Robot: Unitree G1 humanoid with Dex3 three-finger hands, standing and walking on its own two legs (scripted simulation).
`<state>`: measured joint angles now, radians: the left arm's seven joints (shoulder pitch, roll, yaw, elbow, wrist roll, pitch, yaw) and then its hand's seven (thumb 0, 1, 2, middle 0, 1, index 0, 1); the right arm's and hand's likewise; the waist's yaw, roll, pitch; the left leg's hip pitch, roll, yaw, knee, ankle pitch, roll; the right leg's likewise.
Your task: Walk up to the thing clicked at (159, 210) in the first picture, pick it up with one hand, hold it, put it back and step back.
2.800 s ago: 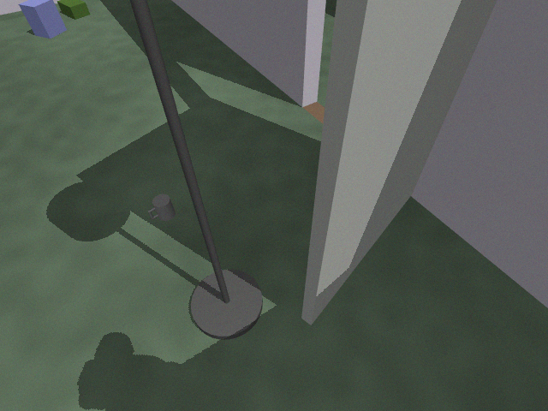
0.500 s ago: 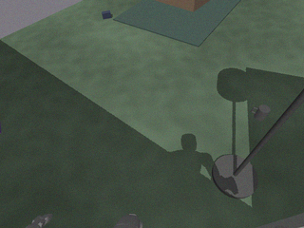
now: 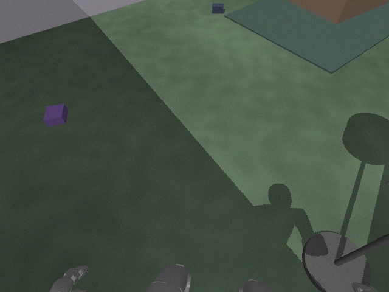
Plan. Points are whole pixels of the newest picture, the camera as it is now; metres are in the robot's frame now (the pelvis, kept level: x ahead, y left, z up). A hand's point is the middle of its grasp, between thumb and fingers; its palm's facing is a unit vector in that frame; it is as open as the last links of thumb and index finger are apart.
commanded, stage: walk up
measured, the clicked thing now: out of the picture +0.72 -1.00 -0.69
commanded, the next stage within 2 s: stand in 1.02 s
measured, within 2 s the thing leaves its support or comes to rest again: neither
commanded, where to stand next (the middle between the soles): +0.09 -0.01 m, yaw +11 degrees
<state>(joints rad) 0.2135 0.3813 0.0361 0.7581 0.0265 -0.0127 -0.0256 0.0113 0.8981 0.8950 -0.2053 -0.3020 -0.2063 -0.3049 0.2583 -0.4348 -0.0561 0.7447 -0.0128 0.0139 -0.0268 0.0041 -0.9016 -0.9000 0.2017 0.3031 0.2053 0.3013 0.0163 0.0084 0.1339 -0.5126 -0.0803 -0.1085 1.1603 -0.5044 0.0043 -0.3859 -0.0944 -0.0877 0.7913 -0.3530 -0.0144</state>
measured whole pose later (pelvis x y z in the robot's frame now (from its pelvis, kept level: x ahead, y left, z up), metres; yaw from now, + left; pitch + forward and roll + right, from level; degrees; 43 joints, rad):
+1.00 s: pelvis +0.02 +0.01 +0.03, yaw +15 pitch -2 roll -1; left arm 0.11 0.40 0.02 1.03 0.00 -0.01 -0.02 0.01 0.90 0.90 -0.20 -0.30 -0.20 -0.30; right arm 0.12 -0.37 0.00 1.04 -0.01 -0.02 0.01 0.00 -0.90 -0.90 0.20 0.30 0.21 0.30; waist 0.02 -0.01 0.06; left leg -0.28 -0.05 -0.15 0.55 -0.23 0.00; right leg -0.20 -0.08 -0.12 0.51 -0.27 0.03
